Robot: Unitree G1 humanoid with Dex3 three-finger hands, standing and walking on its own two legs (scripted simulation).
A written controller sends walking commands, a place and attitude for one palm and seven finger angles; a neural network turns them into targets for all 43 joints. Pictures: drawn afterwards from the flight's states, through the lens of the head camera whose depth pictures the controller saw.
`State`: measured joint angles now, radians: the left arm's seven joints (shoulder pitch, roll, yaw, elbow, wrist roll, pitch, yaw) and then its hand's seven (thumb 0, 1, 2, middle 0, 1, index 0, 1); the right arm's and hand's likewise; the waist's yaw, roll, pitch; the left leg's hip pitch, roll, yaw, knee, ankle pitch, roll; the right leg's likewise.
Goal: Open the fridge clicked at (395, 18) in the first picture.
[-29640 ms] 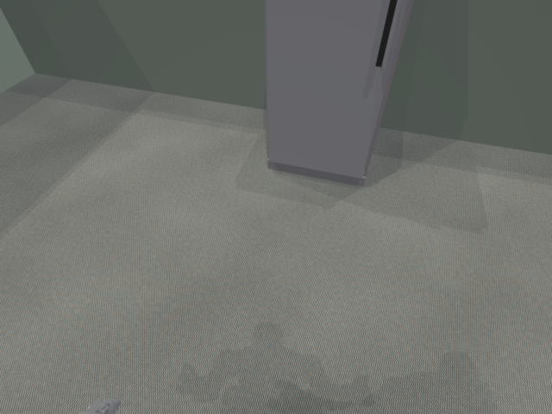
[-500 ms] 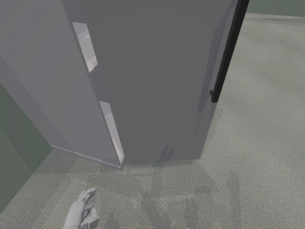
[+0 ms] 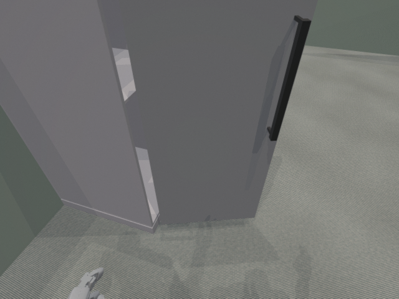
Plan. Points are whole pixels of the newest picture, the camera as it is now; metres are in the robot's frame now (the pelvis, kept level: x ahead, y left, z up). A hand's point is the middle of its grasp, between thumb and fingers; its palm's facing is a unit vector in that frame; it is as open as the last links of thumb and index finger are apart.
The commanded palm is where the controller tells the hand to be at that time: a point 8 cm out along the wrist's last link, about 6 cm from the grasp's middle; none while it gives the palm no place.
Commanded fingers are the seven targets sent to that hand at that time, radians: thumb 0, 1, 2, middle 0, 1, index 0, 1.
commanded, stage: stop stepping back and stand still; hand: right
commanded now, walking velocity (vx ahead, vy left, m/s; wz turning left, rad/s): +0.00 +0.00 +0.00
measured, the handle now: (283, 86) +0.70 -0.23 +0.13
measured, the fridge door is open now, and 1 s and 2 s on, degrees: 67 67 67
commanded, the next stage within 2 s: let the arm hang, fingers relaxed in 0.06 s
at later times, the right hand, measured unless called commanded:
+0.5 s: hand out of the picture +0.02 -0.17 -0.19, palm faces -0.04 +0.99 -0.14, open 7.3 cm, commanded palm none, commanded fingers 0.00 -0.90 -0.90 0.20 0.30 0.20 0.30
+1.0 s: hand out of the picture -0.02 -0.23 -0.17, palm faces +0.01 +0.97 -0.26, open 7.3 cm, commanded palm none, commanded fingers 0.00 -0.90 -0.90 0.20 0.30 0.20 0.30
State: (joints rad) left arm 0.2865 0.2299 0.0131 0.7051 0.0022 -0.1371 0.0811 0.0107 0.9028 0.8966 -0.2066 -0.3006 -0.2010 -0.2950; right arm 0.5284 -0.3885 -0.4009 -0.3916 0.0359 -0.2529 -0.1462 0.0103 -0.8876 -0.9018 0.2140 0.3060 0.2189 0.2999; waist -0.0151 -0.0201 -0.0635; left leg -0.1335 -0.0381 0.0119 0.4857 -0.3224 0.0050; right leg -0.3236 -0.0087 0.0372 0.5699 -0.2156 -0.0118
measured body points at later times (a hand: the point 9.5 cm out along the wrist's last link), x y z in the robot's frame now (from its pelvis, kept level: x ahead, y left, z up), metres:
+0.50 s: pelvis -0.03 +0.00 -0.01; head -0.01 -0.04 +0.44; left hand +0.03 +0.28 -0.13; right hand +0.02 -0.23 -0.17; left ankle -0.04 +0.12 -0.73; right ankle +0.06 -0.11 -0.73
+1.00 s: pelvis -0.02 -0.01 +0.00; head -0.02 -0.02 +0.45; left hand +0.02 +0.23 -0.15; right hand -0.02 -0.28 -0.15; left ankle -0.04 +0.12 -0.73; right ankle +0.06 -0.11 -0.73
